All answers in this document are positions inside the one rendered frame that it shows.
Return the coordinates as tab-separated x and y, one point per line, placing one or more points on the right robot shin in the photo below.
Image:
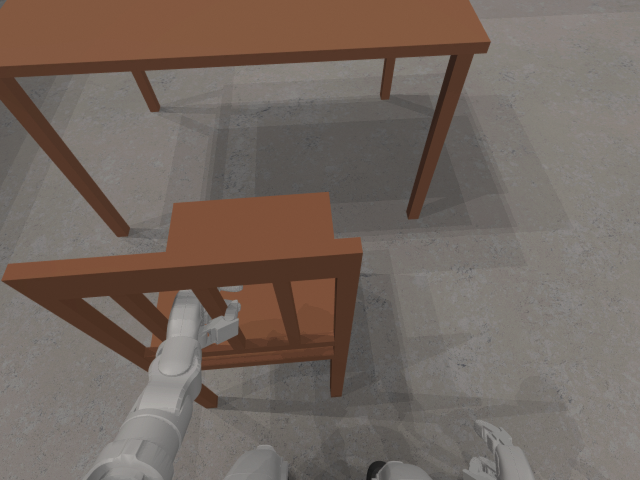
390	462

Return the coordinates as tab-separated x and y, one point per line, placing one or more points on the left robot thigh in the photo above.
259	464

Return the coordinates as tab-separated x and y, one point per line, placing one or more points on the right robot hand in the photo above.
511	462

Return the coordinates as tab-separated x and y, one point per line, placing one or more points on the left robot hand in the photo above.
188	314

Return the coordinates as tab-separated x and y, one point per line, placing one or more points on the chair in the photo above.
299	284

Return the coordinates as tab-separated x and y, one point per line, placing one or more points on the left robot forearm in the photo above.
152	433

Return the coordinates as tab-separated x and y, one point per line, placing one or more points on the table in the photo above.
64	37

